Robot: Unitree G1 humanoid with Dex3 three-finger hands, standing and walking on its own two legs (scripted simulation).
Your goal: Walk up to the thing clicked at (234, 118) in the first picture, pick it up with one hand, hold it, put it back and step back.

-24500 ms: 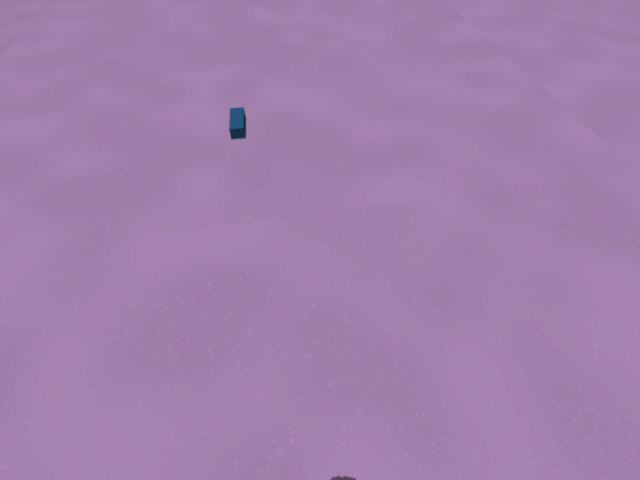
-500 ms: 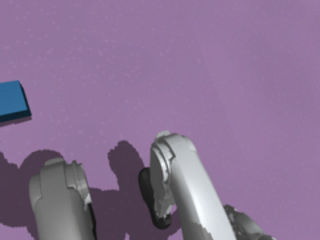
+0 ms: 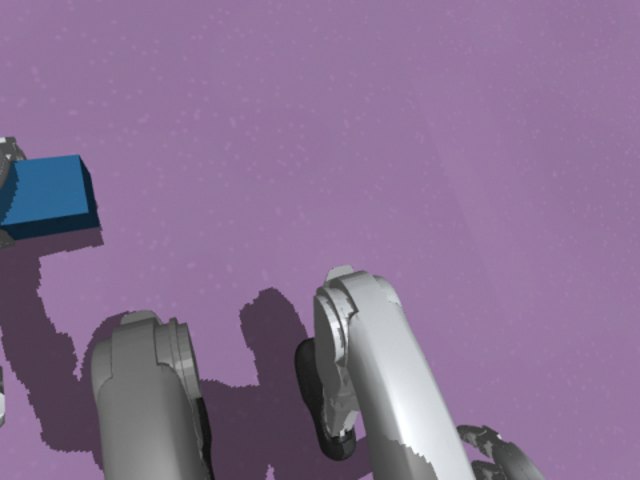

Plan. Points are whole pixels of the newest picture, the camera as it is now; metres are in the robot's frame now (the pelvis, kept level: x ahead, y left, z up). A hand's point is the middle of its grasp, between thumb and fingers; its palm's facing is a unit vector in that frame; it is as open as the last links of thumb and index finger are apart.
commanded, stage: lift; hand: left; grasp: from above
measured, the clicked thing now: out of the picture +0.48 +0.32 -0.19
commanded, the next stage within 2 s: hold in 1.58 s
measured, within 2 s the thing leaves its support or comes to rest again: neither
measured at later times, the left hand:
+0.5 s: hand out of the picture +0.40 +0.31 -0.03, palm faces -0.45 -0.11 -0.88, open 10.6 cm
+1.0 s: hand out of the picture +0.34 +0.28 +0.19, palm faces -0.47 -0.14 -0.87, open 10.6 cm
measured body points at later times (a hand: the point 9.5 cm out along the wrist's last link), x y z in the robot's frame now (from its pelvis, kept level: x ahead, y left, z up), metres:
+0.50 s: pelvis +0.00 +0.00 +0.10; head +0.20 +0.07 +0.50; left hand +0.42 +0.32 +0.02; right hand +0.12 -0.26 -0.01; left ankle +0.08 +0.11 -0.31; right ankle +0.11 -0.12 -0.31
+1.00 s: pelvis +0.03 +0.00 +0.28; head +0.13 +0.03 +0.72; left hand +0.36 +0.29 +0.24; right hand +0.15 -0.25 +0.16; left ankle +0.07 +0.12 -0.31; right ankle +0.11 -0.12 -0.31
